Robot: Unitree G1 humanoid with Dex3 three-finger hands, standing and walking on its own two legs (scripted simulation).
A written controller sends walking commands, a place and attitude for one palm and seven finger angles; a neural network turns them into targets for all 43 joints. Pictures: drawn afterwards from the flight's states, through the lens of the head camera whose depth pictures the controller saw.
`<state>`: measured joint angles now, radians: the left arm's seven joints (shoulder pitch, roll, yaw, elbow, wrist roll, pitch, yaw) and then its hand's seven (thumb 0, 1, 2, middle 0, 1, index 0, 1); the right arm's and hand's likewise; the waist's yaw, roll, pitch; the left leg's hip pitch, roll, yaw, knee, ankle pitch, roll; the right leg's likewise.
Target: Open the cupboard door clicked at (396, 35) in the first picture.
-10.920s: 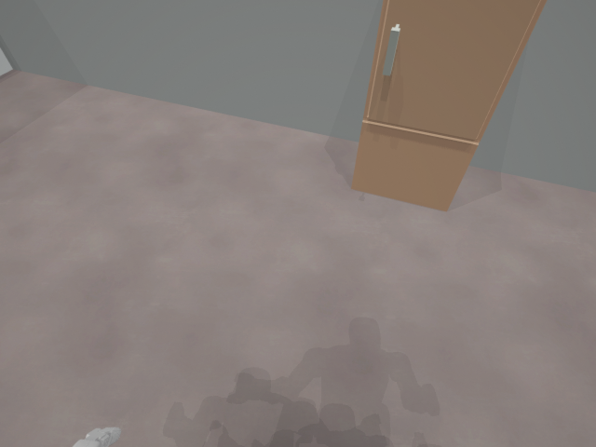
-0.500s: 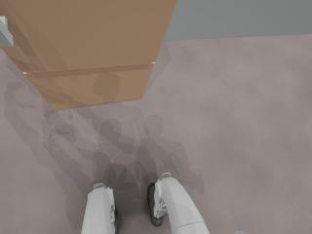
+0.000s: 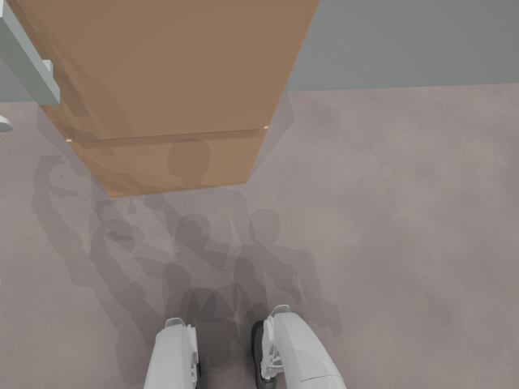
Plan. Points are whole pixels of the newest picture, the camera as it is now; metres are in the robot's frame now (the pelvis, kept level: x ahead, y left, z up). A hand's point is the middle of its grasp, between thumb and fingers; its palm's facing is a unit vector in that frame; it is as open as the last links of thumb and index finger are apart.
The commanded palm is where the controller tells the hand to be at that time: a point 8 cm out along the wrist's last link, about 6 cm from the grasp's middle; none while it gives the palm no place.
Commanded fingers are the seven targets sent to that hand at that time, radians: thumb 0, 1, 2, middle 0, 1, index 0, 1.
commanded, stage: move the hooked fingers beside the handle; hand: left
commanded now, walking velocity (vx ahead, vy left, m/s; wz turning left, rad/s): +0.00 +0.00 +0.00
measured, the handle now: (24, 45) +0.57 +0.28 +0.05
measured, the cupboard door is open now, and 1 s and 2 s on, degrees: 0 0 0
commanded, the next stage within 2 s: slide the fingers in behind the handle in 0.22 s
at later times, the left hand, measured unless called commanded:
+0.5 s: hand out of the picture +0.51 +0.33 +0.06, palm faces +0.12 -0.99 -0.02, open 14.0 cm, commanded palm +0.50 +0.34 +0.05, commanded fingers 0.00 -0.50 0.30 -0.30 -1.20 -0.30 -1.20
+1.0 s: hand (0, 76) +0.52 +0.30 +0.05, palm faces +0.10 -1.00 +0.00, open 14.0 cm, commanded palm +0.51 +0.31 +0.05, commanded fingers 0.00 -0.50 0.30 -0.30 -1.20 -0.30 -1.20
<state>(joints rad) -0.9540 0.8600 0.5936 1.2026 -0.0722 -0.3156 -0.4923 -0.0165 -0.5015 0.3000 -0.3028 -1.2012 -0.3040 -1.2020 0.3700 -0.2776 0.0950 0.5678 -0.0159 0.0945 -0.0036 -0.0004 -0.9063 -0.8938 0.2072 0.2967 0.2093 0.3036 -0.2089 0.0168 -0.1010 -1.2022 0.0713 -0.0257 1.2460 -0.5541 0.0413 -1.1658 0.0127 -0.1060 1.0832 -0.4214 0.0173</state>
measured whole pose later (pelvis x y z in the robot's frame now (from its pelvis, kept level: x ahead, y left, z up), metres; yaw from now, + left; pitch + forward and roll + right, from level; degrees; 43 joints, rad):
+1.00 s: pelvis +0.00 +0.00 +0.00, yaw +0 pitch +29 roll -7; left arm -0.96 0.78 0.57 1.18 -0.08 -0.34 -0.42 -0.02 -0.50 0.30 -0.30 -1.20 -0.30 -1.20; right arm 0.37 -0.27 0.09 0.59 -0.02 0.08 0.00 0.00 -0.91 -0.89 0.21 0.30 0.21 0.30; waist -0.22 0.02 -0.10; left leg -1.22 0.07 -0.02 1.26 -0.56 0.05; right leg -1.19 0.01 -0.09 1.11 -0.42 0.02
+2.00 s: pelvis +0.00 -0.02 +0.00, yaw +1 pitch +28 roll -5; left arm -0.96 0.70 0.53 1.22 -0.08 -0.39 -0.34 -0.02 -0.50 0.30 -0.30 -1.20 -0.31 -1.20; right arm 0.35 -0.28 0.08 0.60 -0.02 0.08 0.00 0.00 -0.91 -0.89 0.21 0.30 0.21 0.30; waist -0.21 0.02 -0.10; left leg -1.19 0.07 -0.01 1.25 -0.55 0.02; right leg -1.18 0.01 -0.09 1.13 -0.44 0.00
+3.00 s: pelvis +0.00 -0.01 +0.00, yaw +0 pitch +27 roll -5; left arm -0.88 0.65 0.53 1.13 -0.10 -0.40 -0.32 0.00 0.67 0.78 -0.37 -1.35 -0.36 -1.35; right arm 0.36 -0.27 0.06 0.59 -0.02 0.09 0.01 0.00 -0.91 -0.89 0.21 0.30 0.21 0.30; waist -0.20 0.02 -0.11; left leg -1.15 0.07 0.00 1.23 -0.56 0.02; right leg -1.15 0.02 -0.07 1.11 -0.44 0.00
